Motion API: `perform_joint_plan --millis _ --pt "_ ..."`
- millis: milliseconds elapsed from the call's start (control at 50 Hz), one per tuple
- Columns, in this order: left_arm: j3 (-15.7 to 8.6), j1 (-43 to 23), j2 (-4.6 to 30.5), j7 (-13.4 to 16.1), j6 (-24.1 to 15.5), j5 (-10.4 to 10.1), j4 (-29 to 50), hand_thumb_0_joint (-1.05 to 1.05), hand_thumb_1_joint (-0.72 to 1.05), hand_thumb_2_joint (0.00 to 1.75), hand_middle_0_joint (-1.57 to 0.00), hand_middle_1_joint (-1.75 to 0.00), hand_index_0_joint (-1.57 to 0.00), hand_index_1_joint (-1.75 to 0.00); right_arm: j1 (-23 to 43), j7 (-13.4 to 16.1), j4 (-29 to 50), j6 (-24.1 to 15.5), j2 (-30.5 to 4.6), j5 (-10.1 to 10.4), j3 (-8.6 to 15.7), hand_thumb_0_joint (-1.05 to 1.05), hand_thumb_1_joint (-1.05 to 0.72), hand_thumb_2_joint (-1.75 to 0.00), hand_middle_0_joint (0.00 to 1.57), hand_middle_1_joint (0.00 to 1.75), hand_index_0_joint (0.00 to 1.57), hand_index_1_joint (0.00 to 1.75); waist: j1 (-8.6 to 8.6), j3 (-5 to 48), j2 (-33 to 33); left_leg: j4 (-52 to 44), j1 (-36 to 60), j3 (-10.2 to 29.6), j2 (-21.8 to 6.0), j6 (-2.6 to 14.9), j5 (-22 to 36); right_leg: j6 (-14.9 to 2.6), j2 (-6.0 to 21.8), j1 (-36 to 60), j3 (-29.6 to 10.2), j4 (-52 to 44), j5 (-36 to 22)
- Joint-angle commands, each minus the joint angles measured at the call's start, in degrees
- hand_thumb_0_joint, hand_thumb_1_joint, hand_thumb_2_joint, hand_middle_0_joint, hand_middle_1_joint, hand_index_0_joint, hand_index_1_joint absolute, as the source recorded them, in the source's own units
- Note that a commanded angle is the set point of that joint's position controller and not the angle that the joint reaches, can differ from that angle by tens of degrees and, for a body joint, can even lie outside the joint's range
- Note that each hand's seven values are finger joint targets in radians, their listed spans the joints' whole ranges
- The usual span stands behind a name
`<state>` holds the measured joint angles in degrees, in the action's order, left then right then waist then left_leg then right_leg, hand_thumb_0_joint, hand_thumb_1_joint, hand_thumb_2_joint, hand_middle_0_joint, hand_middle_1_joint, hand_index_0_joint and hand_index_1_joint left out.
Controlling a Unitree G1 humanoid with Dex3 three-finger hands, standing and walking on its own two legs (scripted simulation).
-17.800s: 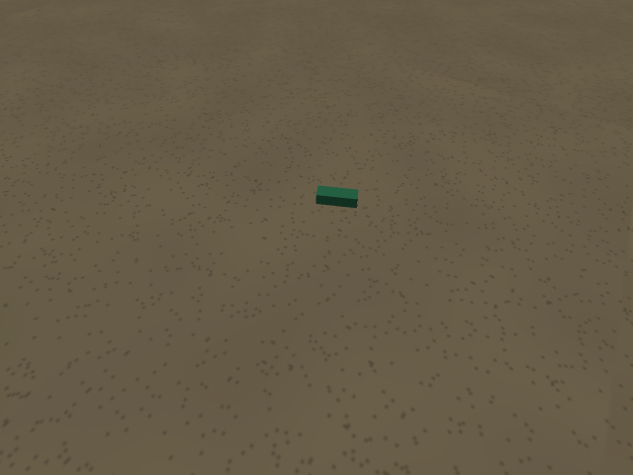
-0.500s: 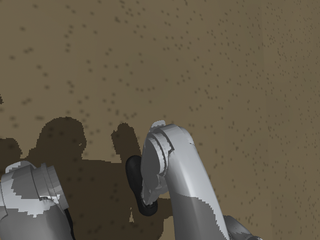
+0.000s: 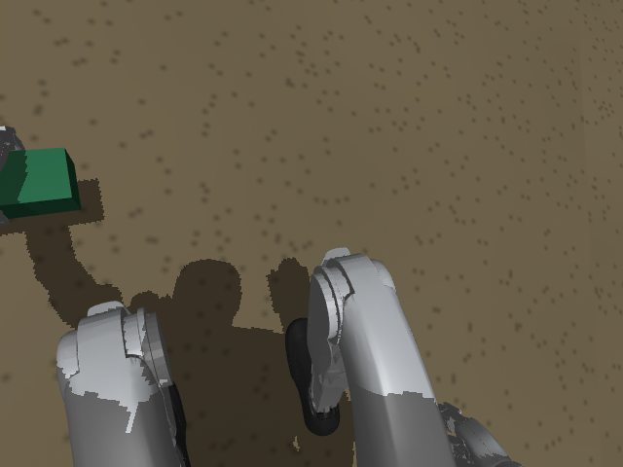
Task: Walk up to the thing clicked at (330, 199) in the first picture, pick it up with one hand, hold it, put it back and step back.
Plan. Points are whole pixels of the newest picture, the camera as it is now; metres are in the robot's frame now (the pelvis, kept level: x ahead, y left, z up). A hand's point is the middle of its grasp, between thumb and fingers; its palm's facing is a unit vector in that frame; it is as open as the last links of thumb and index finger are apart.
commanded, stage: lift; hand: left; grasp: from above
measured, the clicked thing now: out of the picture +0.49 +0.31 -0.19
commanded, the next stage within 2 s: hold in 1.76 s
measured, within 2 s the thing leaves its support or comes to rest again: neither
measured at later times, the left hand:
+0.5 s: hand out of the picture +0.44 +0.30 -0.07, palm faces -0.46 -0.07 -0.89, open 9.7 cm
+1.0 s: hand out of the picture +0.37 +0.29 +0.12, palm faces -0.42 -0.11 -0.90, open 9.7 cm
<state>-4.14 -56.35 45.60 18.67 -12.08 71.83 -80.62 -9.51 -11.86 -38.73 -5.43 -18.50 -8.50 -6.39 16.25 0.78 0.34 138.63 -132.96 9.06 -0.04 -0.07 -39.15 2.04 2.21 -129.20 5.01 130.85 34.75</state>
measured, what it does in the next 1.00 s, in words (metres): rises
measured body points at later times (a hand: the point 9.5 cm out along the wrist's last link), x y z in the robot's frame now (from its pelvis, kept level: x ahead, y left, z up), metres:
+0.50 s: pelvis +0.00 +0.00 +0.06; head +0.21 +0.06 +0.45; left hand +0.46 +0.30 -0.02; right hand +0.07 -0.28 -0.05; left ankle +0.07 +0.12 -0.30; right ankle +0.12 -0.13 -0.30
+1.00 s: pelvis +0.00 +0.00 +0.21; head +0.15 +0.03 +0.63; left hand +0.39 +0.29 +0.18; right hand +0.15 -0.26 +0.09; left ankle +0.07 +0.12 -0.30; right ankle +0.12 -0.13 -0.30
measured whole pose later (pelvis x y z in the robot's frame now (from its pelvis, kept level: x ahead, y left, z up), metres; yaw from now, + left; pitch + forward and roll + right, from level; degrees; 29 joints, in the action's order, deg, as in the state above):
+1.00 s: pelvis +0.00 +0.00 +0.21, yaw +6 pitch +28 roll -4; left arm 3.8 -26.9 30.8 4.1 -3.1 57.6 -42.0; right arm -8.8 -0.2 -37.5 1.8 -14.5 1.1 1.1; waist 5.9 10.1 2.7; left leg 99.6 -92.6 2.9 -1.7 0.2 -35.0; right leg 1.7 2.3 -91.6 2.1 95.5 31.6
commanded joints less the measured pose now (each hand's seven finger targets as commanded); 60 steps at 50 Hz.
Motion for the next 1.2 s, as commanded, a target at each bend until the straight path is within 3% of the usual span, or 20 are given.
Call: perform_joint_plan --millis 0,20,40,100,120,140,180,240,280,320,440,480,580,620,700,760,960,1040,1060,1180 --pt "-1.42 -21.50 14.96 1.43 0.04 -0.87 11.60 0.00 0.52 0.75 -0.92 -0.65 -0.92 -0.66 -13.09 1.84 -0.13 0.75 -14.71 0.96 5.63 0.00 -0.90 -0.90 0.20 0.30 0.20 0.30 0.98 40.48 20.56 -16.76 29.25 -6.06 1.20 1.20 8.25 -4.36 -3.00 20.25 4.24 -12.62 -7.46" --pt "-1.07 -21.00 14.56 1.41 -0.01 -0.82 10.86 0.00 0.55 0.68 -0.94 -0.72 -0.97 -0.69 -13.00 1.94 -0.18 0.90 -14.42 0.99 5.72 0.00 -0.94 -0.91 0.20 0.30 0.20 0.30 0.88 40.17 20.94 -17.11 29.01 -6.06 1.07 1.14 8.02 -4.52 -3.15 20.72 4.07 -12.56 -7.17" --pt "-1.18 -19.39 14.09 1.23 0.29 -1.01 9.83 0.00 0.48 0.70 -0.88 -0.64 -0.89 -0.61 -13.58 1.96 -0.27 0.97 -14.20 1.05 5.77 0.00 -0.89 -0.89 0.20 0.30 0.20 0.30 0.99 40.17 19.28 -17.15 28.85 -6.24 1.15 1.32 8.43 -4.26 -3.09 21.54 4.18 -12.84 -7.74" --pt "-2.01 -19.78 15.22 0.42 0.85 -1.81 12.51 0.00 0.50 0.66 -0.91 -0.68 -0.92 -0.66 -13.97 2.47 -0.40 1.38 -14.47 1.55 6.46 0.00 -0.93 -0.91 0.20 0.30 0.20 0.30 -0.30 42.13 19.70 -17.91 29.84 -6.84 1.40 1.43 9.60 -4.44 -2.73 22.03 3.58 -13.76 -8.74" --pt "-1.74 -19.13 14.60 -0.13 1.10 -2.08 13.36 0.00 0.45 0.71 -0.86 -0.60 -0.85 -0.58 -14.14 2.60 -0.24 1.54 -14.32 1.75 6.86 0.00 -0.89 -0.89 0.20 0.30 0.20 0.30 -0.55 43.21 20.56 -18.87 31.51 -6.49 1.25 1.20 9.78 -4.61 -2.74 22.17 3.68 -13.71 -8.84" --pt "-1.56 -18.52 14.12 -0.65 1.44 -2.37 13.72 0.00 0.49 0.68 -0.90 -0.68 -0.92 -0.66 -14.10 2.76 -0.32 1.70 -14.00 2.08 7.12 0.00 -0.93 -0.91 0.20 0.30 0.20 0.30 -0.96 43.13 20.79 -19.30 32.32 -6.75 1.15 1.22 9.92 -4.46 -2.59 21.78 3.45 -14.05 -9.20" --pt "-1.97 -17.70 13.62 -1.78 1.83 -3.37 15.37 0.00 0.58 0.69 -0.95 -0.64 -0.96 -0.63 -14.82 3.09 -0.10 2.12 -14.14 2.47 7.74 0.00 -0.91 -0.91 0.20 0.30 0.20 0.30 -1.26 43.37 20.37 -20.42 32.88 -6.51 1.35 1.23 10.40 -4.53 -2.30 22.40 3.33 -14.95 -9.55" --pt "-2.21 -15.43 14.47 -4.38 2.41 -4.95 18.28 0.00 0.59 0.72 -0.96 -0.67 -0.97 -0.66 -14.61 3.48 0.57 3.07 -13.57 3.25 8.62 0.00 -0.92 -0.91 0.20 0.30 0.20 0.30 -2.46 46.27 18.52 -21.41 33.01 -7.41 1.29 1.74 10.09 -4.37 -2.45 26.31 2.32 -16.49 -9.28" --pt "-1.72 -14.77 12.83 -5.72 2.52 -5.93 22.08 0.00 0.59 0.75 -0.97 -0.65 -0.98 -0.65 -14.05 4.05 0.97 3.76 -12.75 3.80 9.24 0.00 -0.92 -0.91 0.20 0.30 0.20 0.30 -3.08 46.93 18.35 -22.61 33.19 -7.84 1.27 1.90 9.29 -4.32 -2.41 26.92 1.73 -17.74 -8.58" --pt "-1.80 -12.54 12.79 -6.67 2.46 -5.94 23.88 0.00 0.60 0.75 -0.97 -0.67 -0.98 -0.66 -13.86 4.64 1.23 4.26 -12.93 4.34 9.95 0.00 -0.91 -0.91 0.20 0.30 0.20 0.30 -4.06 46.73 17.76 -23.92 35.07 -7.36 1.22 1.68 9.00 -4.57 -2.33 26.25 1.67 -18.53 -8.06" --pt "-1.05 -9.40 10.28 -8.93 2.78 -7.79 30.40 0.00 0.58 0.75 -0.95 -0.67 -0.96 -0.66 -13.28 5.78 2.71 5.23 -12.07 5.71 10.91 0.00 -0.91 -0.90 0.20 0.30 0.20 0.30 -4.67 45.30 16.86 -28.85 38.54 -6.09 1.03 1.75 7.98 -4.35 -1.91 27.78 1.19 -22.01 -7.62" --pt "-0.77 -8.17 9.31 -9.44 3.25 -8.48 32.44 0.00 0.59 0.77 -0.95 -0.68 -0.96 -0.67 -12.83 6.18 3.15 5.50 -11.67 6.24 11.15 0.00 -0.91 -0.90 0.20 0.30 0.20 0.30 -5.64 47.23 16.97 -31.37 41.22 -5.54 0.65 1.77 7.18 -4.04 -2.01 29.05 1.04 -22.86 -7.80" --pt "1.07 -2.82 5.78 -10.82 4.28 -10.16 35.62 0.00 0.61 0.76 -0.95 -0.69 -0.97 -0.67 -11.29 7.24 4.31 5.84 -10.59 7.25 11.33 0.00 -0.91 -0.90 0.20 0.30 0.20 0.30 -6.58 45.39 14.56 -36.59 43.00 -5.00 0.51 1.98 4.22 -3.73 -2.51 32.81 0.83 -26.94 -5.92" --pt "0.57 -1.61 6.01 -11.15 4.79 -11.36 38.26 0.00 0.60 0.72 -0.94 -0.68 -0.96 -0.66 -10.33 7.91 4.92 5.85 -10.39 7.62 11.66 0.00 -0.91 -0.90 0.20 0.30 0.20 0.30 -7.18 44.48 13.89 -39.04 44.14 -4.62 0.59 2.11 2.46 -3.58 -2.48 34.78 0.60 -28.89 -4.70" --pt "1.58 0.76 3.74 -11.96 5.76 -13.07 43.98 0.00 0.62 0.70 -0.95 -0.68 -0.97 -0.65 -9.08 9.12 5.56 5.89 -9.26 8.28 11.79 0.00 -0.91 -0.90 0.20 0.30 0.20 0.30 -7.47 45.15 12.21 -42.28 47.98 -5.63 0.56 2.22 3.89 -3.26 -2.44 40.49 -0.34 -33.55 -5.74" --pt "0.73 2.77 4.46 -11.93 6.59 -13.08 46.84 0.00 0.63 0.74 -0.97 -0.66 -0.99 -0.65 -8.19 10.20 5.60 6.06 -8.97 8.82 12.21 0.00 -0.90 -0.90 0.20 0.30 0.20 0.30 -8.39 45.73 12.51 -46.16 53.47 -5.07 0.23 1.78 5.25 -3.17 -2.27 43.55 -0.70 -36.46 -6.82" --pt "3.47 13.23 -1.59 -12.56 9.85 -14.66 50.74 0.00 0.66 0.77 -1.01 -0.64 -1.01 -0.64 -5.04 13.20 5.18 6.04 -6.30 10.23 11.51 0.00 -0.89 -0.90 0.20 0.30 0.20 0.30 -9.86 39.97 9.06 -60.24 67.54 -5.35 -0.38 1.45 6.54 -2.83 -2.83 58.33 -1.67 -50.59 -7.34" --pt "4.70 16.79 -3.70 -12.77 10.28 -15.57 49.38 0.00 0.63 0.73 -0.98 -0.62 -0.99 -0.61 -4.61 14.39 4.69 5.33 -5.24 10.81 11.06 0.00 -0.89 -0.90 0.20 0.30 0.20 0.30 -9.86 33.44 5.10 -65.49 70.45 -5.89 -0.43 1.69 6.08 -2.68 -3.08 64.44 -2.50 -57.56 -6.49" --pt "4.31 16.61 -2.87 -12.82 10.17 -15.47 49.79 0.00 0.63 0.72 -0.98 -0.62 -0.99 -0.61 -4.41 14.70 4.42 5.06 -5.10 10.92 10.95 0.00 -0.90 -0.90 0.20 0.30 0.20 0.30 -10.25 32.57 5.30 -66.94 71.67 -6.16 -0.48 1.72 5.92 -2.69 -3.08 66.11 -2.88 -59.13 -6.29" --pt "6.99 19.74 -7.47 -11.41 9.42 -14.85 46.31 0.00 0.65 0.73 -0.99 -0.64 -1.00 -0.63 -5.15 15.77 3.30 3.11 -3.88 11.05 10.93 0.00 -0.90 -0.90 0.20 0.30 0.20 0.30 -10.69 28.06 3.64 -72.92 78.28 -7.49 0.09 1.37 10.21 -2.97 -3.22 74.38 -4.63 -68.10 -7.89"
